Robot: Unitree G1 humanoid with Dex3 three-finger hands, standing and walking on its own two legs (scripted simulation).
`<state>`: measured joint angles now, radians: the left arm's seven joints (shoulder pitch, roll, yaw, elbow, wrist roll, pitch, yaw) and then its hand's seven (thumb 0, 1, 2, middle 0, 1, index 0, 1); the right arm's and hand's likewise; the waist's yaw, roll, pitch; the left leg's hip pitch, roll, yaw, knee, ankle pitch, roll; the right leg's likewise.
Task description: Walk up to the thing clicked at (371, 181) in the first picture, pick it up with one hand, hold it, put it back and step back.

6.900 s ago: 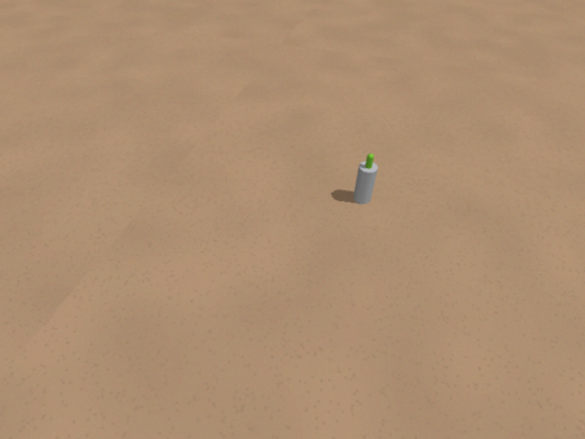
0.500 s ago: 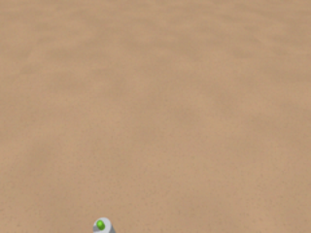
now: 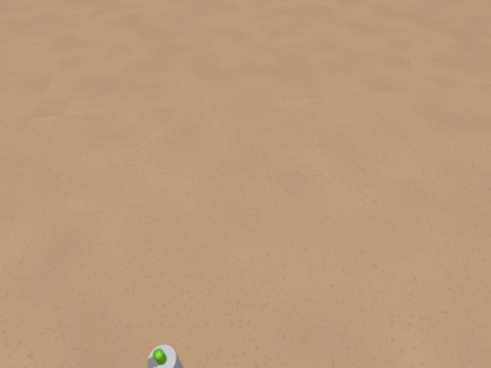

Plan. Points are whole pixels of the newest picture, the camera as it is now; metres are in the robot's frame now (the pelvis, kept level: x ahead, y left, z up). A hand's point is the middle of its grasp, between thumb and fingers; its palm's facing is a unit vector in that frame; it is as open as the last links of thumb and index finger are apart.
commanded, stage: stand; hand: left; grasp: from the side
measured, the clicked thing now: (165, 365) +0.32 +0.25 -0.65
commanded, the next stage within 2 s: go down in 0.64 s
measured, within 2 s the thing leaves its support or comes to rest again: neither
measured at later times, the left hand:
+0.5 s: hand out of the picture +0.08 +0.25 -0.16, palm faces -0.03 -0.94 -0.34, open 7.4 cm
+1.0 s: hand out of the picture +0.16 +0.26 -0.17, palm faces +0.06 -0.95 -0.32, open 11.5 cm
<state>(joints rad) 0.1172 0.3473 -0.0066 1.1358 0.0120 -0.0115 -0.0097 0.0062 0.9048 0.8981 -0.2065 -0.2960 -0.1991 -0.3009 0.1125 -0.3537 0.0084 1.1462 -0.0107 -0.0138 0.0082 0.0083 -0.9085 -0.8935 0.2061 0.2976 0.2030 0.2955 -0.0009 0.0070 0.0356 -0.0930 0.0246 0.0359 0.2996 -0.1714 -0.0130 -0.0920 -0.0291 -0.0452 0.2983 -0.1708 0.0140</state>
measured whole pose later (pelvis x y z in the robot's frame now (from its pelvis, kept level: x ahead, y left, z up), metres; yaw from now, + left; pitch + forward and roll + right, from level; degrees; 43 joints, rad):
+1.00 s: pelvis -0.01 -0.01 -0.03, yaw +0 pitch +8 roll +0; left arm -0.07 0.37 0.21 1.07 0.07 -0.04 -0.06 0.01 0.44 0.44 -0.08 -0.07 -0.08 -0.07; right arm 0.22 -0.25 -0.01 0.79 0.02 -0.03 -0.01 0.01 -0.98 -0.91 0.20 0.30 0.20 0.30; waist -0.03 -0.02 0.00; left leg -0.48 0.04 0.02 0.65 -0.31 -0.02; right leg -0.47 -0.02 -0.05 0.64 -0.31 0.00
